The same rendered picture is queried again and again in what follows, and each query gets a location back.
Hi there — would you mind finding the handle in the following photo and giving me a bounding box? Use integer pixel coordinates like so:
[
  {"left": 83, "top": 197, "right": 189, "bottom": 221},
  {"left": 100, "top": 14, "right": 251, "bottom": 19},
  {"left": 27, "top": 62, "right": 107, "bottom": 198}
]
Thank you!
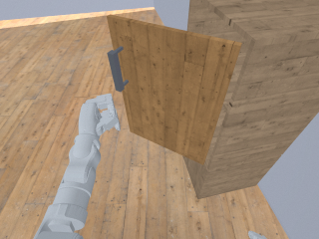
[{"left": 107, "top": 46, "right": 129, "bottom": 92}]

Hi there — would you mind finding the cupboard door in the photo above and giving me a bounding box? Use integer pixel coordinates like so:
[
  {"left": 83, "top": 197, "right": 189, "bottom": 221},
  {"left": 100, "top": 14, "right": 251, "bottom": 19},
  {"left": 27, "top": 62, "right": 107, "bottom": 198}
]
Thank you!
[{"left": 107, "top": 14, "right": 242, "bottom": 165}]

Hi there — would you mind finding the left robot hand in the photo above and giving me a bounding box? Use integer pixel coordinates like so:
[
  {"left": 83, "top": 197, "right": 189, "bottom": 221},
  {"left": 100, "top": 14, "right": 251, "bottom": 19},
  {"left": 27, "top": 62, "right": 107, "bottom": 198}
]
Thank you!
[{"left": 78, "top": 94, "right": 121, "bottom": 139}]

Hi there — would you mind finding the robot left forearm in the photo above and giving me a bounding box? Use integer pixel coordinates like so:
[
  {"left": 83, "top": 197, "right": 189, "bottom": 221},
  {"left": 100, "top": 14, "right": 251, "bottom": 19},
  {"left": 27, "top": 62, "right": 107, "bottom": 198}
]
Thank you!
[{"left": 33, "top": 133, "right": 101, "bottom": 239}]

